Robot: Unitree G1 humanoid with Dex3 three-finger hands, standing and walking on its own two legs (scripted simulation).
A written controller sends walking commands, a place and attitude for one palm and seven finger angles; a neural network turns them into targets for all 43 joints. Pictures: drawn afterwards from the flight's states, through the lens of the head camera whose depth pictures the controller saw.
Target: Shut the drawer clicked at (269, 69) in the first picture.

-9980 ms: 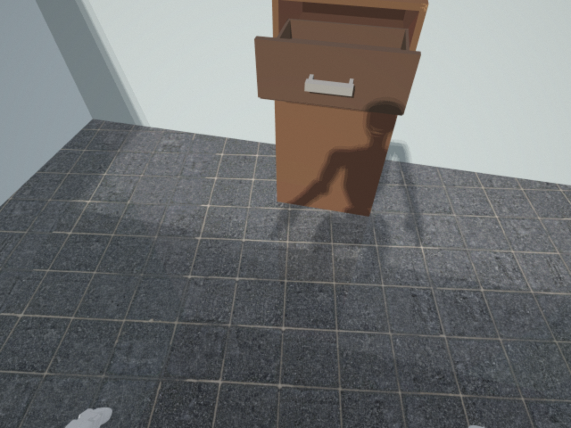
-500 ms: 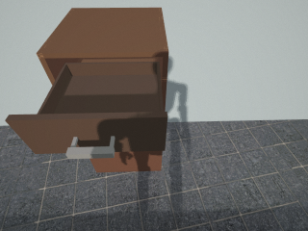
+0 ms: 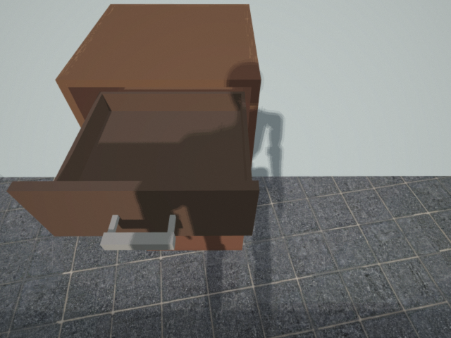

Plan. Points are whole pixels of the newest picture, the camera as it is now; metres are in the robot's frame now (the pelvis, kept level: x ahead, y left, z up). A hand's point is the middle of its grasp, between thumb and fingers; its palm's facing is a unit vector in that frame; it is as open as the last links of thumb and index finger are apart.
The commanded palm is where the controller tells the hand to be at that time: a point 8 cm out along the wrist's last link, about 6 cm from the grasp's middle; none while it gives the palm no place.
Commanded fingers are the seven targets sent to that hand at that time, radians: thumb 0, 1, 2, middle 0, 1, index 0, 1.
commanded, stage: come to a stop and stand still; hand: left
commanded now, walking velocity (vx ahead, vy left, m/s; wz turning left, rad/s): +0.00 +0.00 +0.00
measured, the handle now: (141, 230) +0.28 +0.17 +0.04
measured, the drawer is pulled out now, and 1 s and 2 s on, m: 0.28 0.28 0.28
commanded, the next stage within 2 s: look again from close up in 0.46 s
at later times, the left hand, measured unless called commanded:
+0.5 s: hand out of the picture +0.01 +0.16 -0.18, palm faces +0.04 -0.98 -0.18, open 7.4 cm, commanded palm none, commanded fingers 0.00 0.90 0.90 -0.20 -0.30 -0.20 -0.30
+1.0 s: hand out of the picture -0.01 +0.15 -0.17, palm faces +0.04 -0.99 -0.16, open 7.4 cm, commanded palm none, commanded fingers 0.00 0.90 0.90 -0.20 -0.30 -0.20 -0.30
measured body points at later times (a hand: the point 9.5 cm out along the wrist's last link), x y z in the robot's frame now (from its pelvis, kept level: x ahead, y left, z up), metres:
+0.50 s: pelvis +0.02 +0.00 +0.00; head +0.03 +0.01 +0.45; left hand +0.01 +0.22 -0.16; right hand +0.01 -0.21 -0.16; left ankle +0.00 +0.07 -0.74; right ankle -0.02 -0.12 -0.74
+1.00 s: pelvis +0.01 +0.00 +0.00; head +0.02 +0.00 +0.45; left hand -0.01 +0.21 -0.16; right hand -0.02 -0.20 -0.16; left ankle +0.00 +0.07 -0.74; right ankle -0.02 -0.12 -0.74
